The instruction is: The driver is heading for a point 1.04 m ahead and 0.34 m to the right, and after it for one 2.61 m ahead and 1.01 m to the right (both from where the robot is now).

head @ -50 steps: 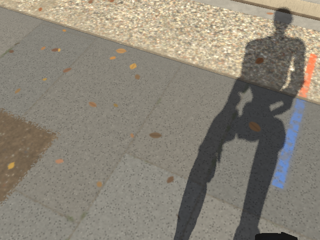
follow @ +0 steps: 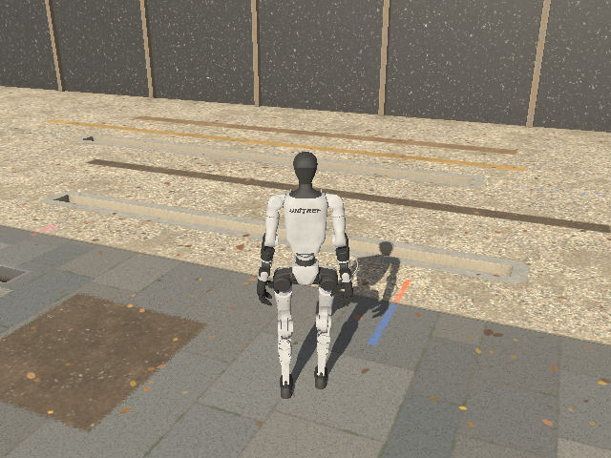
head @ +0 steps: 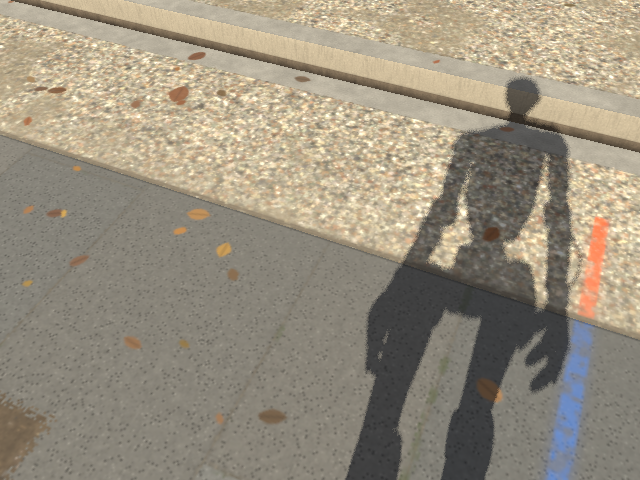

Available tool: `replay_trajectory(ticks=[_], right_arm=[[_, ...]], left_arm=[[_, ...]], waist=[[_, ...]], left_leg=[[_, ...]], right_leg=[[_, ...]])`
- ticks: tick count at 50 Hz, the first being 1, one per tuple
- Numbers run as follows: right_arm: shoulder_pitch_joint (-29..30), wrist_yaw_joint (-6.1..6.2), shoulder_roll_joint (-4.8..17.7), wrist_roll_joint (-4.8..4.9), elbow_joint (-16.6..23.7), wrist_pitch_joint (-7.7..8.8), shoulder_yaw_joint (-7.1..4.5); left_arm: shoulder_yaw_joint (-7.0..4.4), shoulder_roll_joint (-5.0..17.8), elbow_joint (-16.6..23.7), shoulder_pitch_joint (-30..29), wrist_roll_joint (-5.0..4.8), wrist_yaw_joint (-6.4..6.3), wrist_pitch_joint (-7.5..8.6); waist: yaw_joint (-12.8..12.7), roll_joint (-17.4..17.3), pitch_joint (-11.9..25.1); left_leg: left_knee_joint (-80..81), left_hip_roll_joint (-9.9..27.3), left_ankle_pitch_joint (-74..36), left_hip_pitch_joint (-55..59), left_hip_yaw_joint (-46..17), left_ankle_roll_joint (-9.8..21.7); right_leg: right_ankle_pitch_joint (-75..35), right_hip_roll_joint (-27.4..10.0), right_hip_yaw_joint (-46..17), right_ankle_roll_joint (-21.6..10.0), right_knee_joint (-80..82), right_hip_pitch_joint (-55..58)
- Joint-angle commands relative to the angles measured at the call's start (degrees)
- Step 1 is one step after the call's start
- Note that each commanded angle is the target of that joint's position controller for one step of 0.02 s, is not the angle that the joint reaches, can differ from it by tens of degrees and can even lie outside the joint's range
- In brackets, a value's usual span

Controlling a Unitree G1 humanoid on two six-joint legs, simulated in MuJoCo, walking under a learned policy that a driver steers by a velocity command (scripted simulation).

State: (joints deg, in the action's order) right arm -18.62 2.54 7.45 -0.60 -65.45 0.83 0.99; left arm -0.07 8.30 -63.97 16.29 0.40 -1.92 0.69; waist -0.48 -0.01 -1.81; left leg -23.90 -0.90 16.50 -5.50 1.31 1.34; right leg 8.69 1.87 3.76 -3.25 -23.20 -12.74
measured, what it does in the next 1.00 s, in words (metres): walks ahead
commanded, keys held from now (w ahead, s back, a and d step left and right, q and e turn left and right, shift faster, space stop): no key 0.36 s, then w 0.64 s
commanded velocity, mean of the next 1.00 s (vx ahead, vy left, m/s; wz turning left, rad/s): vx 0.21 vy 0.00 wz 0.00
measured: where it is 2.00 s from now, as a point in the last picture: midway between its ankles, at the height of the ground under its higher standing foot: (362, 366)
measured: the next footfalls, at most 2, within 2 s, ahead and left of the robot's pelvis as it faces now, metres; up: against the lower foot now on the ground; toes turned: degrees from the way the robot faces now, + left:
left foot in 1.18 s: +0.49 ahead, +0.04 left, +0.00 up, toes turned +4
right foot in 1.74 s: +0.74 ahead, -0.15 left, +0.00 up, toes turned -23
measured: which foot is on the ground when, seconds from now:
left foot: down 0.00-0.70, up 0.72-1.00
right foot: down 0.00-1.00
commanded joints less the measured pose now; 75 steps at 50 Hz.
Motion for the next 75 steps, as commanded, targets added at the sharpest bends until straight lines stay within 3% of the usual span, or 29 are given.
replay_trajectory(ticks=[1, 18, 19, 22, 24, 25, 27, 30, 32, 34, 35, 36, 37, 38, 39, 41, 44, 49, 53, 56, 58, 59, 60, 61, 62, 63, 65, 70, 75], right_arm=[[-4.8, 0.17, 3.66, 0.02, -0.05, 0.18, -0.45], [-6.96, 0.33, 2.2, 0.03, -1.06, 0.4, -0.14], [-7.84, 0.29, 2.09, -0.06, -1.32, 0.4, -0.14], [-9.1, 0.0, 5.03, -0.28, -0.67, -0.16, -1.57], [-12.95, -0.09, 6.79, -0.08, -0.91, -0.22, -2.51], [-12.96, -0.04, 7.7, -0.17, -0.9, -0.02, -3.06], [-12.99, -0.24, 8.06, -0.77, -0.52, 0.77, -3.63], [-11.9, -0.58, 8.02, -0.89, 0.03, 2.17, -4.01], [-9.62, -0.7, 8.58, -0.43, 0.69, 2.64, -4.24], [-7.37, -1.12, 8.04, -0.34, 1.68, 3.25, -4.05], [-5.32, -1.78, 4.83, -0.07, 3.67, 3.86, -3.06], [-5.72, -2.25, 3.58, -0.46, 5.88, 4.1, -2.93], [-2.52, -2.64, 6.29, -1.9, 6.66, 3.78, -3.66], [-0.47, -3.22, 5.16, -1.74, 7.38, 3.98, -3.5], [-0.36, -3.62, 4.23, -1.19, 7.28, 4.29, -3.38], [-1.56, -4.04, 4.23, -1.5, 6.88, 3.63, -3.72], [1.37, -4.29, 4.77, -1.31, 8.1, 2.3, -4.21], [15.76, -4.51, 3.9, -0.76, 13.58, 1.86, -3.57], [21.26, -4.43, 4.49, -0.29, 15.98, 1.95, -3.33], [16.67, -3.62, 6.5, -0.37, 15.31, 2.55, -4.29], [1.51, -2.7, 8.75, -0.53, 10.46, 3.48, -5.85], [-7.54, -2.09, 12.37, -1.91, 8.35, 3.98, -7.1], [-11.22, -2.22, 17.92, -3.37, 8.58, 4.06, -8.35], [-6.55, -2.8, 15.84, -1.01, 9.29, 3.2, -8.12], [0.96, -2.87, 12.49, -0.39, 10.54, 3.32, -7.03], [4.66, -3.12, 8.91, -0.34, 11.08, 4.0, -6.04], [4.05, -2.46, 5.12, -0.42, 9.42, 4.95, -4.85], [-1.51, -1.83, 7.45, -0.29, 8.13, 6.42, -4.96], [-5.66, -1.48, 7.21, -0.35, 7.58, 6.48, -4.39]], left_arm=[[-0.44, 3.72, 0.11, 3.05, 0.03, -0.18, 0.17], [-0.04, 2.38, -2.63, 4.94, -0.02, -0.42, -0.12], [0.01, 2.17, -2.86, 5.37, 0.0, -0.37, -0.18], [-0.82, 3.34, -1.78, 4.57, 0.36, 0.1, -0.61], [-0.63, 1.48, 0.65, 0.81, 0.97, 0.89, -0.25], [-0.47, 0.7, 1.9, -0.7, 1.73, 1.27, 0.24], [-1.11, 2.41, 4.21, -3.14, 1.77, 1.88, 1.4], [-1.87, 3.3, 6.42, -4.39, 0.86, 2.68, 3.02], [-2.17, 2.46, 6.11, -0.91, 0.3, 3.03, 3.51], [-3.38, 3.4, 1.86, 11.57, 0.06, 2.62, 3.76], [-4.84, 8.33, 0.42, 19.92, 0.89, 1.79, 4.21], [-5.86, 12.93, -1.41, 26.49, 0.72, 1.69, 3.55], [-4.86, 9.75, -0.27, 20.46, 0.84, 1.47, 2.89], [-4.36, 8.46, 2.04, 14.02, 0.9, 1.71, 3.06], [-4.02, 7.85, 3.31, 10.18, 0.87, 1.86, 3.47], [-2.94, 5.49, 3.53, 8.68, 0.58, 1.63, 4.47], [-2.27, 5.3, 1.55, 13.28, 0.37, 1.16, 5.35], [-1.39, 5.11, 1.06, 15.65, 0.55, 1.1, 5.65], [-1.56, 6.38, 0.39, 16.91, 0.52, 0.71, 5.97], [-2.03, 7.93, 0.41, 14.83, 0.8, 0.46, 6.11], [-2.32, 8.82, 0.64, 13.29, 0.8, 0.52, 5.55], [-1.94, 7.52, 1.74, 13.31, 0.33, 0.94, 5.44], [-0.61, -0.12, 2.9, 20.51, -1.71, 1.59, 5.03], [-2.34, 6.15, 2.65, 17.27, -0.88, 1.53, 4.6], [-2.84, 7.23, 4.97, 11.02, -0.31, 1.58, 4.43], [-2.86, 6.51, 5.81, 7.75, 0.06, 1.81, 4.52], [-3.06, 4.09, 5.56, 8.54, 1.35, 2.28, 3.18], [-3.39, 2.85, 8.95, 2.64, 1.49, 3.34, 0.47], [-3.03, 3.12, 13.23, -8.53, 0.99, 4.28, 0.6]], waist=[[0.18, -0.5, -3.03], [-0.02, -0.47, -3.84], [0.12, -0.53, -2.78], [0.97, -3.74, -6.24], [3.18, -7.7, -10.85], [3.4, -9.2, -12.89], [3.45, -7.11, -12.93], [2.4, -5.43, -11.07], [-0.34, -5.27, -9.35], [-5.69, -1.49, -5.2], [-9.41, 10.07, -1.72], [-9.36, 19.68, 0.77], [-5.63, 9.4, -3.54], [-3.35, 3.73, -6.32], [-1.39, 1.24, -6.43], [0.81, 1.58, -5.03], [1.11, 3.06, -4.54], [-0.75, 4.25, -6.91], [-1.37, 5.32, -7.34], [1.79, 5.31, -4.01], [8.04, 3.99, 3.64], [10.87, 0.88, 9.2], [7.01, -11.01, 17.59], [6.8, -5.15, 17.1], [4.02, -3.02, 7.07], [2.89, -0.45, 2.39], [-0.4, -1.3, -0.91], [-1.43, -2.42, -2.57], [0.51, -2.83, -4.94]], left_leg=[[5.83, 6.0, -4.75, -6.54, -5.71, 2.0], [6.62, 6.11, -5.51, -6.65, -5.72, 2.23], [7.26, 5.69, -1.05, -6.31, -5.68, 2.45], [8.76, 5.86, 21.6, -8.87, -9.21, 5.66], [15.06, 12.41, 32.25, -7.24, -18.58, 9.64], [17.3, 16.62, 32.07, -6.6, -22.64, 11.72], [18.24, 19.03, 25.55, -3.21, -24.37, 13.57], [15.37, 16.91, 13.49, 0.24, -18.89, 12.24], [11.83, 14.32, 8.3, -4.67, -13.75, 10.69], [0.34, 9.25, -0.8, -15.76, -7.16, 8.03], [-18.2, 2.81, -1.33, -23.91, 0.58, 4.9], [-35.43, -2.87, 13.73, -34.33, 3.94, 3.58], [-43.66, 1.56, 11.69, -36.68, -1.29, 4.69], [-44.75, 3.79, 5.34, -36.79, -2.53, 5.14], [-43.03, 5.23, 0.6, -34.5, -2.88, 4.94], [-39.84, 6.14, -2.69, -31.17, -1.84, 3.68], [-37.15, 5.33, -5.33, -33.61, 0.7, 2.4], [-22.63, 3.89, -11.79, -34.28, 4.08, 1.24], [-12.14, 2.0, -14.33, -28.14, 5.97, 3.23], [-9.48, -0.79, -10.34, -20.31, 6.56, 6.51], [-4.55, -2.76, -10.12, -3.58, 6.01, 8.42], [-2.83, 5.88, -3.57, 10.43, -3.08, 10.29], [1.62, 25.24, 4.21, 26.42, -31.75, 17.57], [10.38, 25.36, 13.81, 21.03, -41.17, 18.14], [12.43, 23.64, 16.41, 11.56, -31.07, 15.39], [14.67, 21.3, 9.62, 3.57, -24.02, 13.25], [15.79, 16.88, -2.13, -4.86, -12.33, 9.27], [17.18, 15.1, -12.91, -4.45, -0.91, 7.27], [16.71, 13.09, -22.3, -0.9, 6.83, 5.32]], right_leg=[[-2.54, -6.84, -8.13, -0.57, 3.94, 3.1], [-3.13, -6.96, -8.09, -0.05, 3.54, 3.35], [1.08, -6.35, -7.81, -0.11, 3.59, 3.64], [20.16, -2.11, -4.69, -1.38, -2.32, -3.07], [19.64, 0.38, -0.73, -1.0, -11.46, -12.71], [15.4, -1.0, 0.8, -0.88, -16.48, -15.83], [15.36, -3.56, -0.67, -1.14, -21.79, -21.25], [14.72, -4.32, -0.61, -1.08, -17.6, -19.75], [9.98, -2.32, 1.98, -1.2, -10.31, -8.64], [8.03, 0.69, 2.06, -1.52, -3.98, 13.08], [19.31, -11.39, -15.69, -4.35, 5.9, 21.94], [28.1, -22.97, -38.7, -9.87, 14.92, 25.66], [30.07, -23.36, -38.22, -10.3, 14.81, 19.16], [26.12, -21.88, -32.89, -9.61, 14.76, 13.83], [19.06, -19.52, -27.22, -8.57, 15.63, 10.64], [7.52, -15.77, -18.92, -7.0, 16.24, 9.07], [-8.88, -14.04, -12.34, -6.82, 15.26, 11.78], [-20.18, -11.99, -6.73, -7.07, 15.67, 10.56], [-26.67, -13.07, -5.07, -7.03, 15.23, 12.54], [-45.06, -14.15, -3.3, -6.21, 6.93, 17.1], [-48.45, -12.36, -2.83, -4.98, -11.54, 14.88], [-32.12, -9.82, -2.14, -4.52, -26.59, 4.2], [13.14, -0.13, 0.23, -2.46, -50.33, -15.58], [17.31, 0.48, -6.37, -3.26, -57.31, -21.02], [11.7, -3.37, -6.63, -3.62, -56.0, -23.5], [7.87, -5.44, -6.55, -3.73, -52.54, -21.76], [6.14, -7.54, -6.77, -3.15, -47.91, -16.42], [0.1, -8.61, -4.99, -2.06, -43.0, -22.19], [-9.21, -7.69, -1.53, -1.19, -28.4, -26.19]])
